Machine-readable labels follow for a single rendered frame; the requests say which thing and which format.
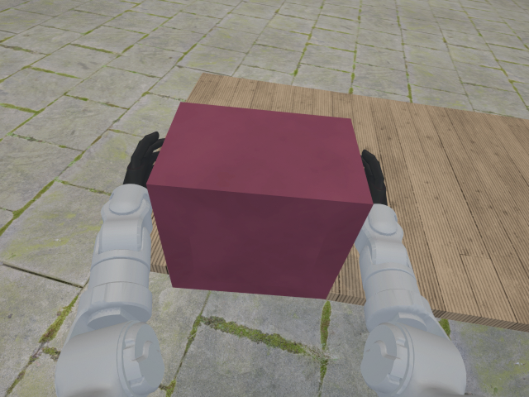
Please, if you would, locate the carton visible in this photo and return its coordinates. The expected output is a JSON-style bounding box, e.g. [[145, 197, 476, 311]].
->
[[146, 102, 374, 299]]

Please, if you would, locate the robot right upper arm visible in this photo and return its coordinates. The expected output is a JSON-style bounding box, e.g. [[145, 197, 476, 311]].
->
[[360, 321, 484, 397]]

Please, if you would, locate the robot left upper arm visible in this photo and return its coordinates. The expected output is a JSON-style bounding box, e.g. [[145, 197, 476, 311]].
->
[[56, 320, 164, 397]]

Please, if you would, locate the table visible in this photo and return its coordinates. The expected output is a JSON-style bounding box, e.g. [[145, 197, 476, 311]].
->
[[150, 73, 529, 332]]

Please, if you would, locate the left robot forearm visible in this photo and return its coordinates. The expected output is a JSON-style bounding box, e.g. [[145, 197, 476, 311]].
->
[[55, 184, 153, 397]]

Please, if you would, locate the left robot hand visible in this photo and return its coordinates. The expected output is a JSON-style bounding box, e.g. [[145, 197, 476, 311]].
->
[[123, 132, 165, 188]]

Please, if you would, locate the right robot forearm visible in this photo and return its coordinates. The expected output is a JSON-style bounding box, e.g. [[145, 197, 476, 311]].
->
[[355, 203, 466, 386]]

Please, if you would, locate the right robot hand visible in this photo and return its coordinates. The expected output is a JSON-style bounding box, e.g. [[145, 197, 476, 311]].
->
[[360, 150, 388, 206]]

